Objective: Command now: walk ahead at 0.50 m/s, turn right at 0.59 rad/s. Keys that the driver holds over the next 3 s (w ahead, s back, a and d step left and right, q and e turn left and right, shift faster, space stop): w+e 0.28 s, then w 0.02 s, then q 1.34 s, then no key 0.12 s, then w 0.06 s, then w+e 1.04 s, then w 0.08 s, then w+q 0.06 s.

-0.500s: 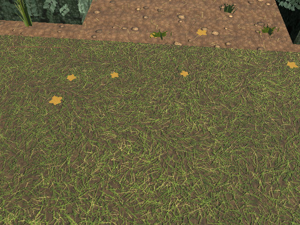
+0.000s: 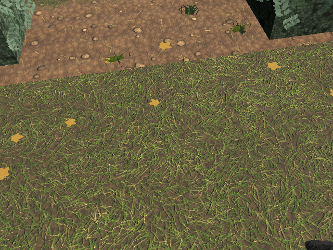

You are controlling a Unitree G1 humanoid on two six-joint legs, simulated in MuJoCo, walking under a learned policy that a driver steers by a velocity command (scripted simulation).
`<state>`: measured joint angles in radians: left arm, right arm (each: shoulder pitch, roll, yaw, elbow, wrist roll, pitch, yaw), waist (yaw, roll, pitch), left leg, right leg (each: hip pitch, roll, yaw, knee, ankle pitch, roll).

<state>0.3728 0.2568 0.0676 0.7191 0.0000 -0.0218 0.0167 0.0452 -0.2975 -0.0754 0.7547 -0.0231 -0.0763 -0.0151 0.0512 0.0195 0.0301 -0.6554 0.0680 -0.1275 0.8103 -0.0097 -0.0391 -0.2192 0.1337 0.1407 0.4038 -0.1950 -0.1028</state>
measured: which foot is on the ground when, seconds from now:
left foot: up 0.00-0.14, down 0.16-0.68, up 0.70-1.00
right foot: down 0.00-0.20, up 0.22-0.66, down 0.68-1.00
